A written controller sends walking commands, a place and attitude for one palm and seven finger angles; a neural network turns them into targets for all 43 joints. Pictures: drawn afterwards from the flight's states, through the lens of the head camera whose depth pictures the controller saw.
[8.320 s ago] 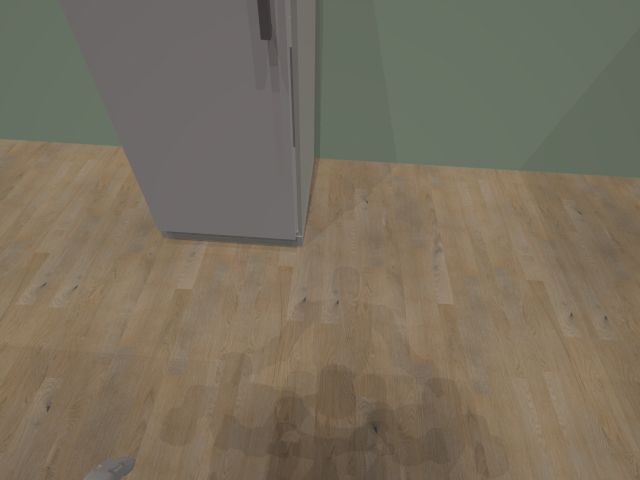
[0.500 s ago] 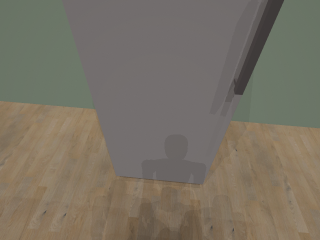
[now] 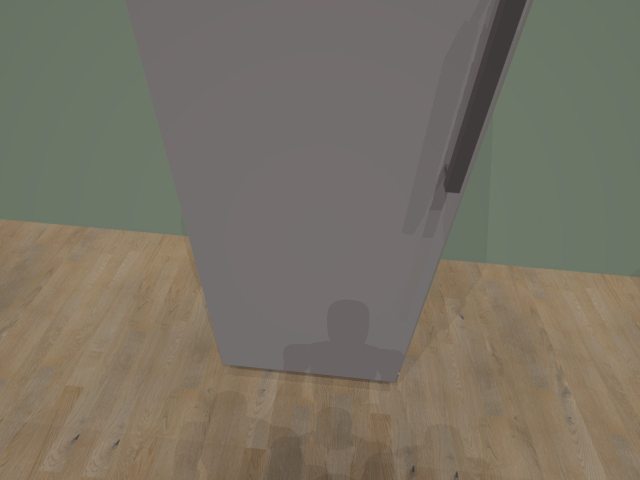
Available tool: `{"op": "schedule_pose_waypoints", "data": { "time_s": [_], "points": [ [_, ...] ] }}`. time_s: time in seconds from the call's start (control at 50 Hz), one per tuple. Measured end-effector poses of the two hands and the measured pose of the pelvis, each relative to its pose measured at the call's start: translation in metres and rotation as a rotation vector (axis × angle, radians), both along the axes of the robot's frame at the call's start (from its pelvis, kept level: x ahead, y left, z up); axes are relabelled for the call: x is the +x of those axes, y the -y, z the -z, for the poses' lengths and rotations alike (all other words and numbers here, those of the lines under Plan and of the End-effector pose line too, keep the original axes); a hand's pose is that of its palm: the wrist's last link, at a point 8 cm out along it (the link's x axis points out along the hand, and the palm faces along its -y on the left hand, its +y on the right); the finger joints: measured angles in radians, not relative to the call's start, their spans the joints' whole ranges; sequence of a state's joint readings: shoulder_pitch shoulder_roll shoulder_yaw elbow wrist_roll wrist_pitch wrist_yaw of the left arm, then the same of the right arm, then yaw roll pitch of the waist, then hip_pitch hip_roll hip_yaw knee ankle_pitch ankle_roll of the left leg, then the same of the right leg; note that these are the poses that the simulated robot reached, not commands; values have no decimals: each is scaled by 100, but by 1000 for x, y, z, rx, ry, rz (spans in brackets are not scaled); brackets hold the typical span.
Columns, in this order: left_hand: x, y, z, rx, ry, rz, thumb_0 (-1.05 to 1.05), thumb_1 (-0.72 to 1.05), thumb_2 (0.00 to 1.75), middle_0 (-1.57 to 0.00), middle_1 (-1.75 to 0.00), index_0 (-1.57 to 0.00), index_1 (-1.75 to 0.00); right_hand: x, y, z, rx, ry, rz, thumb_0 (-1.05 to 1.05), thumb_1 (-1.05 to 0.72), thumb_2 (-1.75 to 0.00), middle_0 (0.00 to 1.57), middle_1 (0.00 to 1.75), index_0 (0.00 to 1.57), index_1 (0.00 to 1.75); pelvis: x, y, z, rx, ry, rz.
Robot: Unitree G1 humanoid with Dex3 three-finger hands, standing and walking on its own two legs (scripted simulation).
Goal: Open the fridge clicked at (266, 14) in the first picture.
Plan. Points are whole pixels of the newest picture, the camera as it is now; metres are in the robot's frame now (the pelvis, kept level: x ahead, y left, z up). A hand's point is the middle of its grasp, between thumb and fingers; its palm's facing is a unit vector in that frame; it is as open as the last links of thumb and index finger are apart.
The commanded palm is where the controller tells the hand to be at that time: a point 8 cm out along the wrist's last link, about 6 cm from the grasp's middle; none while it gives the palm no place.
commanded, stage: come to a stop and stand still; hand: right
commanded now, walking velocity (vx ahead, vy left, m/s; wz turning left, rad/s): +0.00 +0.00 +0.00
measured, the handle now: (480, 81) +0.58 -0.18 +0.28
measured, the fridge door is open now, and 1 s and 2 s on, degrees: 0 0 0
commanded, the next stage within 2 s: look again from close up in 0.22 s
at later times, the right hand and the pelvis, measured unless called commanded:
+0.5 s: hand out of the picture -0.01 -0.17 -0.17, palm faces +0.05 +0.98 -0.18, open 7.4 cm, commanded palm none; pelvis +0.00 +0.00 +0.00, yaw +0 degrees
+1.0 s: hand out of the picture +0.02 -0.17 -0.17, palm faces +0.05 +0.98 -0.19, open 7.4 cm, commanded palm none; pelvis +0.01 +0.00 +0.01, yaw +0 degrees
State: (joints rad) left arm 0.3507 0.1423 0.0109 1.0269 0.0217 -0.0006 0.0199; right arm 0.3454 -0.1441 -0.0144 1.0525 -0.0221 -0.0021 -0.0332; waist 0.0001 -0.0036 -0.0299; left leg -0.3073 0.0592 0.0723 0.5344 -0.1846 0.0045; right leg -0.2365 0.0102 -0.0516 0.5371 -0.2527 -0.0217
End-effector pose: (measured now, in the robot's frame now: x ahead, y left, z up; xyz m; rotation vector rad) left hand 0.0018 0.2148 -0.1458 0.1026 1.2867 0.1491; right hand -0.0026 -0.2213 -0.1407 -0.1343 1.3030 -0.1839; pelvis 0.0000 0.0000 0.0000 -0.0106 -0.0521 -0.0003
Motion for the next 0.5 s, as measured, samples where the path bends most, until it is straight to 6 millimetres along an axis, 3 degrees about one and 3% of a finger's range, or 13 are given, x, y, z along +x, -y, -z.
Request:
{"op": "schedule_pose_waypoints", "data": {
  "time_s": [0.2,0.5],
  "points": [
    [-8,-2,-2,12,-21,9,1,91,90,-20,-29,-19,-30,-7,11,-4,-13,-6,3,0,-91,-90,20,30,20,30,-4,4,-1,-1,-7,5],
    [-14,-3,-5,17,-83,4,0,91,90,-20,-29,-19,-30,-11,-1,-1,22,-61,5,0,-91,-90,20,30,20,30,2,2,-4,1,-18,5]
  ]
}}
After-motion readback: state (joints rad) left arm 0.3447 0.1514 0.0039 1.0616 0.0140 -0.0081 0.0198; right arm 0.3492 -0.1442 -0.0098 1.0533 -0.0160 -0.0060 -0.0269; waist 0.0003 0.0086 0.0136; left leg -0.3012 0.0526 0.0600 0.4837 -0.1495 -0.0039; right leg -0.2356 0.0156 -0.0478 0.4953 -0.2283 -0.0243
